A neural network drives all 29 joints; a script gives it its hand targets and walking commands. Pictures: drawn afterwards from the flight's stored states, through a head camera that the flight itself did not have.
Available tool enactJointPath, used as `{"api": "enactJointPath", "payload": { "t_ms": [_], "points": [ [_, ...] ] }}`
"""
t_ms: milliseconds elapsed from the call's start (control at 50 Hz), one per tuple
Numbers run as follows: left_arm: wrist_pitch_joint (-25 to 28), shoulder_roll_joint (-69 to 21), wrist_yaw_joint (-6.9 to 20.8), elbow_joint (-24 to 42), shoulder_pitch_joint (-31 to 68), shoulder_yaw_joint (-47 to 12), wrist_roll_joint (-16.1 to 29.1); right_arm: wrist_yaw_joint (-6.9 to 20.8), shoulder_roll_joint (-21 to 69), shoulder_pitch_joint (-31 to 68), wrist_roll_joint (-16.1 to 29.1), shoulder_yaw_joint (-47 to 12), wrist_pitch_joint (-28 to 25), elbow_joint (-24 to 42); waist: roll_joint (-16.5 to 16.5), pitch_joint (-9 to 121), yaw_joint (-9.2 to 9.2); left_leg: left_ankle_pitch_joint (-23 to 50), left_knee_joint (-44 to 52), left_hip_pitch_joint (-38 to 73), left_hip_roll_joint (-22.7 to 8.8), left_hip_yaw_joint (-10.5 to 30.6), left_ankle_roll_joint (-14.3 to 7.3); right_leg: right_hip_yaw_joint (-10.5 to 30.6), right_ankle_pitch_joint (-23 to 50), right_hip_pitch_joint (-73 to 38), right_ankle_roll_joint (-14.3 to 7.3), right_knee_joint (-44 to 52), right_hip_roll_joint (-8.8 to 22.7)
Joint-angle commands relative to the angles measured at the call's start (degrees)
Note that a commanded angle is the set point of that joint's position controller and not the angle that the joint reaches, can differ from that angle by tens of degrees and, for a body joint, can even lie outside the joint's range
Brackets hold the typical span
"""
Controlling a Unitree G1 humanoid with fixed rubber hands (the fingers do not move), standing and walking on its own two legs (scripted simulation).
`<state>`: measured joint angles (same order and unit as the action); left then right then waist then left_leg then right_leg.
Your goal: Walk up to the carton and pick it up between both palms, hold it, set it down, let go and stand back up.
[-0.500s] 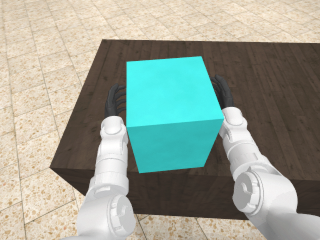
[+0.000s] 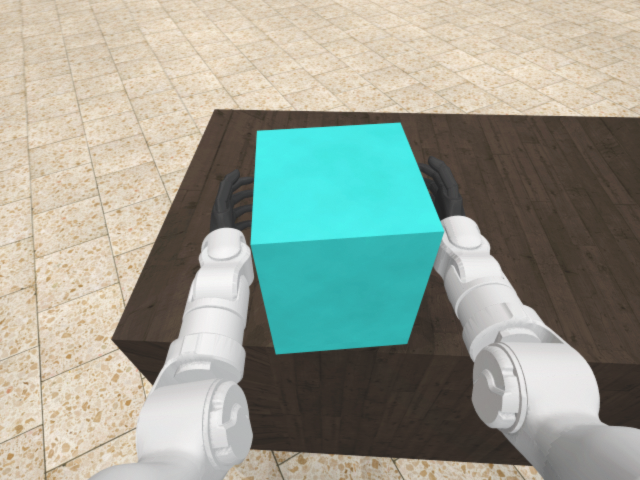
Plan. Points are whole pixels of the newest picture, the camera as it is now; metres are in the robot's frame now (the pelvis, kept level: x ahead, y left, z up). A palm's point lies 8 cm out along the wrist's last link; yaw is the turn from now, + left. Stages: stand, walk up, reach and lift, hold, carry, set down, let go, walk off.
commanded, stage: reach and lift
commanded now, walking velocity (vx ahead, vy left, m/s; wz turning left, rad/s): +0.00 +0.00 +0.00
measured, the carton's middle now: (335, 242) +0.42 +0.02 +0.06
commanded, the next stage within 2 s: none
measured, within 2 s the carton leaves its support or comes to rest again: neither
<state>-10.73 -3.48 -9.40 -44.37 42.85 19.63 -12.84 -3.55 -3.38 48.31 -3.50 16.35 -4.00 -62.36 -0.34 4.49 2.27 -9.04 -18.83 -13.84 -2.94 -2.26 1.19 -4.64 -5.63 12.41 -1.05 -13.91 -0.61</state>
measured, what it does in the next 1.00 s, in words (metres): stands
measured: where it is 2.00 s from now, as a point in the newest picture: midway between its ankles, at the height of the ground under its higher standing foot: outside the picture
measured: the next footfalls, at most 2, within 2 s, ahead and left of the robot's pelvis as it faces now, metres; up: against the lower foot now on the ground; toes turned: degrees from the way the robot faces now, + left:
none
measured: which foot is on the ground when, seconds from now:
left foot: down 0.00-1.00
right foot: down 0.00-1.00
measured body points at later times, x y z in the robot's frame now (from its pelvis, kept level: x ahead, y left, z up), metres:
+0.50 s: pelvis -0.01 +0.00 +0.00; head -0.03 +0.02 +0.45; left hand +0.40 +0.16 +0.16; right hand +0.42 -0.13 +0.16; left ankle +0.00 +0.13 -0.75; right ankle +0.01 -0.11 -0.75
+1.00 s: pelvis -0.01 +0.01 +0.00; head -0.05 +0.04 +0.45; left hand +0.39 +0.17 +0.19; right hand +0.40 -0.13 +0.19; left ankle +0.00 +0.13 -0.75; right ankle +0.01 -0.11 -0.75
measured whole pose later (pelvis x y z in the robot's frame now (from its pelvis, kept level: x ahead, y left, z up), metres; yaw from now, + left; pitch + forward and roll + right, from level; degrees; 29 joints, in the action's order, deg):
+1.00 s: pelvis -0.01 +0.01 +0.00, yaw +2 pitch -5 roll -1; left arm -31.3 -1.3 -5.6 -25.9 42.8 16.6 -15.5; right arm -9.0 -4.2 47.8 10.0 5.0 12.4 -48.0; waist -2.1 1.9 -4.1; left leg -10.4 -20.3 -4.9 -1.2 -0.3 0.0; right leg -5.1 -7.0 2.4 0.4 -14.6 0.7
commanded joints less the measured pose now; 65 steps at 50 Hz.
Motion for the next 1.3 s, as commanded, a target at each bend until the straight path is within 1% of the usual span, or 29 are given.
{"api": "enactJointPath", "payload": {
  "t_ms": [0, 100, 180, 280, 300, 320, 340, 360, 400, 440, 480, 540, 620, 720, 820, 920, 960, 1000, 1040, 1120, 1180, 1280],
  "points": [
    [1.36, -34.02, 6.59, 8.02, 40.16, -17.45, 2.23, 6.80, 33.58, 38.28, -0.39, -12.95, 0.45, 8.74, -0.38, 26.61, -1.05, 13.16, 0.68, 9.53, 2.95, -0.34, 0.93, 1.19, 13.70, -13.98, 1.78, -1.91, -0.96],
    [-1.50, -32.23, 7.79, 8.04, 39.91, -14.93, 0.95, 7.02, 33.57, 38.42, -0.46, -11.34, 2.75, 8.11, -0.61, 22.77, -1.14, 9.81, 2.34, 9.83, 3.33, -0.75, 0.19, 1.11, 9.47, -14.11, 2.24, -1.20, -0.85],
    [-3.21, -31.32, 8.68, 9.03, 39.46, -14.20, 0.24, 6.96, 33.02, 38.62, 0.00, -11.11, 3.43, 8.72, -0.27, 21.96, -1.31, 10.50, 2.31, 11.29, 3.68, -0.99, 0.17, 0.82, 9.13, -14.68, 2.53, -0.96, -1.02],
    [-4.44, -32.11, 8.93, 11.34, 40.24, -16.02, 1.00, 6.37, 33.10, 40.28, 1.71, -12.83, 3.53, 11.15, 0.48, 23.41, -1.93, 13.45, 1.23, 13.84, 3.81, -0.67, 0.76, 0.39, 10.98, -15.03, 2.61, -1.11, -1.48],
    [-3.45, -33.89, 8.07, 15.33, 44.38, -17.31, 1.16, 7.38, 31.66, 44.39, 1.73, -12.31, 2.16, 11.97, 3.17, 28.77, -0.24, 15.92, 0.65, 14.46, 3.20, -0.86, 2.28, -0.94, 8.91, -11.67, 1.96, -1.93, -1.89],
    [-3.55, -33.65, 7.54, 13.90, 44.01, -17.49, 0.90, 7.78, 31.42, 42.86, 1.62, -11.97, 2.15, 10.90, 2.81, 27.72, -1.09, 16.76, -0.32, 16.41, 3.07, -0.80, 2.48, -0.98, 8.22, -10.55, 1.56, -1.41, -1.99],
    [-3.61, -33.85, 7.28, 14.57, 43.32, -18.10, 0.99, 7.88, 31.37, 42.55, 1.70, -12.40, 1.96, 11.41, 2.92, 29.03, -1.33, 18.39, -0.95, 18.02, 2.88, -0.62, 2.62, -1.07, 8.97, -10.42, 1.35, -1.37, -2.13],
    [-4.02, -33.74, 7.18, 14.17, 42.73, -18.18, 0.98, 7.80, 30.98, 42.50, 1.92, -12.49, 2.15, 11.14, 2.76, 27.91, -1.47, 18.40, -1.08, 18.18, 2.80, -0.51, 2.56, -0.99, 8.85, -10.43, 1.23, -1.19, -2.14],
    [-5.42, -33.38, 7.61, 13.79, 40.93, -18.53, 1.31, 7.09, 31.10, 41.76, 2.69, -13.27, 3.09, 11.36, 1.39, 25.45, -2.28, 16.32, -0.58, 17.01, 3.02, -0.43, 1.82, -0.53, 9.09, -11.85, 1.77, -0.95, -1.88],
    [-6.77, -32.93, 8.44, 13.49, 39.62, -18.65, 1.79, 6.07, 31.89, 41.86, 3.96, -14.95, 4.02, 12.63, 0.06, 23.32, -2.74, 14.49, -0.07, 14.95, 3.53, -0.36, 1.03, 0.05, 11.05, -14.33, 2.62, -1.20, -1.55],
    [-7.67, -32.70, 9.30, 14.57, 39.42, -19.01, 2.23, 5.07, 32.79, 41.62, 5.13, -16.45, 5.04, 13.79, -0.56, 22.43, -3.48, 13.36, 0.45, 13.43, 4.09, -0.16, 0.67, 0.44, 13.03, -16.73, 3.35, -1.64, -1.35],
    [-8.78, -32.65, 10.37, 16.56, 38.81, -19.78, 2.50, 3.72, 33.95, 41.31, 7.31, -19.20, 6.32, 16.27, -0.44, 22.60, -4.01, 14.28, 0.38, 12.82, 4.72, 0.29, 0.64, 0.74, 16.61, -19.59, 3.99, -2.25, -1.30],
    [-10.36, -32.73, 11.34, 19.57, 38.20, -21.35, 2.83, 2.15, 34.79, 40.74, 10.07, -22.33, 7.99, 20.08, 0.20, 22.49, -4.99, 15.35, -0.03, 13.56, 5.16, 1.11, 0.88, 0.71, 18.25, -20.75, 4.36, -2.49, -1.50],
    [-12.40, -33.26, 12.02, 22.96, 38.33, -23.60, 3.76, 0.68, 35.41, 41.42, 13.09, -25.83, 9.84, 25.69, 0.63, 22.53, -5.71, 15.92, -0.65, 14.80, 5.37, 2.06, 1.03, 0.49, 17.18, -19.91, 4.44, -2.33, -1.95],
    [-14.75, -34.41, 12.21, 24.47, 38.25, -25.42, 4.30, 0.02, 35.21, 41.98, 14.90, -27.16, 11.74, 28.86, 1.22, 21.13, -6.39, 14.34, -0.63, 15.82, 5.12, 2.76, 1.17, 0.34, 12.41, -17.06, 3.97, -1.51, -2.32],
    [-16.52, -35.13, 12.32, 26.29, 38.98, -26.83, 4.89, -0.26, 35.17, 42.58, 16.31, -27.78, 13.26, 30.62, 1.99, 21.29, -7.14, 13.96, -0.68, 16.63, 4.90, 3.13, 1.47, 0.33, 10.39, -15.97, 3.55, -1.25, -2.61],
    [-17.19, -35.18, 12.35, 26.44, 38.83, -26.93, 4.82, -0.35, 34.87, 42.24, 16.66, -27.71, 13.96, 30.41, 2.21, 20.37, -7.46, 13.82, -0.59, 16.90, 4.78, 3.27, 1.62, 0.31, 9.55, -15.46, 3.39, -1.03, -2.72],
    [-18.03, -34.91, 12.59, 25.81, 38.54, -26.45, 4.50, -0.44, 34.62, 42.27, 16.81, -27.45, 14.64, 30.24, 2.05, 19.05, -7.55, 12.20, -0.11, 16.36, 4.79, 3.25, 1.44, 0.39, 7.94, -15.33, 3.34, -0.68, -2.67],
    [-18.69, -34.74, 12.81, 26.13, 38.61, -26.36, 4.48, -0.57, 34.79, 42.37, 17.18, -27.61, 15.19, 30.61, 2.10, 18.83, -7.62, 11.85, 0.09, 16.12, 4.83, 3.20, 1.33, 0.47, 7.77, -15.61, 3.33, -0.70, -2.68],
    [-19.88, -34.97, 13.10, 27.83, 38.53, -27.21, 4.84, -1.18, 35.18, 42.70, 18.79, -29.02, 16.24, 32.76, 2.50, 19.31, -8.15, 13.66, -0.49, 16.62, 4.95, 3.32, 1.62, 0.55, 9.41, -16.54, 3.43, -0.91, -2.97],
    [-20.89, -34.59, 13.53, 28.65, 37.94, -27.21, 4.84, -1.77, 35.27, 42.46, 19.81, -30.01, 17.15, 34.27, 2.19, 19.03, -8.29, 13.86, -0.55, 16.48, 5.13, 3.27, 1.46, 0.66, 9.91, -17.11, 3.61, -0.89, -3.05],
    [-22.06, -34.21, 14.03, 29.83, 38.85, -27.63, 5.20, -2.41, 36.14, 42.96, 20.75, -31.02, 18.50, 36.07, 1.96, 18.15, -8.43, 11.50, 0.06, 15.29, 5.27, 3.09, 1.04, 0.85, 7.98, -16.64, 3.73, -0.76, -3.04]
  ]
}}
